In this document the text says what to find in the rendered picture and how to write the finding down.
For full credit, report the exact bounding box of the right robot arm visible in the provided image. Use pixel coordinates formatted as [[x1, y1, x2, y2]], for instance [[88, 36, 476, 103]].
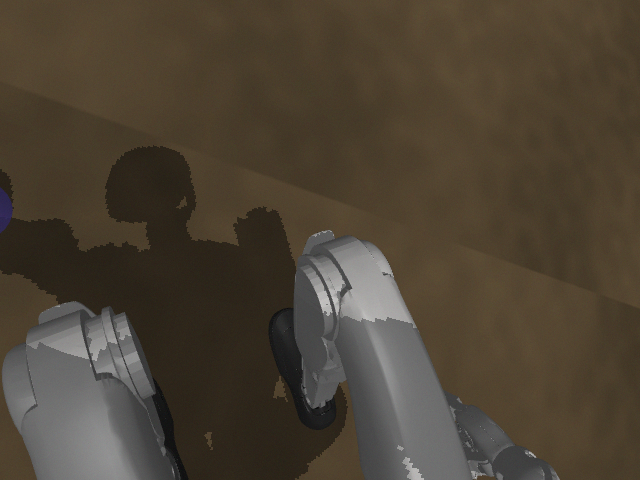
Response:
[[492, 446, 560, 480]]

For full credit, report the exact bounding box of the right robot foot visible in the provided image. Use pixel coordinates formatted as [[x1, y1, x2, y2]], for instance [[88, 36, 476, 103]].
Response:
[[268, 308, 336, 430]]

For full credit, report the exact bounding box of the left robot foot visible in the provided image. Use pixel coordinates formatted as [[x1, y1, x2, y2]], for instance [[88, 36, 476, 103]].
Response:
[[152, 377, 189, 480]]

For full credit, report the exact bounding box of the right robot hand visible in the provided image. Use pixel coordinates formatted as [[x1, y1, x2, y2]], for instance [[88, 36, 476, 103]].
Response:
[[443, 390, 516, 479]]

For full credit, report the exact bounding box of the can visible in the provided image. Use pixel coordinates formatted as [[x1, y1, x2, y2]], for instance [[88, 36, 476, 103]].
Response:
[[0, 188, 13, 233]]

